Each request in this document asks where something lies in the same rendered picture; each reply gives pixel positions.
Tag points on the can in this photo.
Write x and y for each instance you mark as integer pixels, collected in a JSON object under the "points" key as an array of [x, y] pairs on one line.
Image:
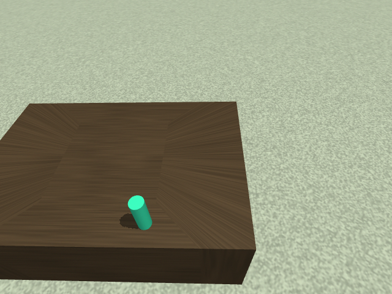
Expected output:
{"points": [[140, 212]]}

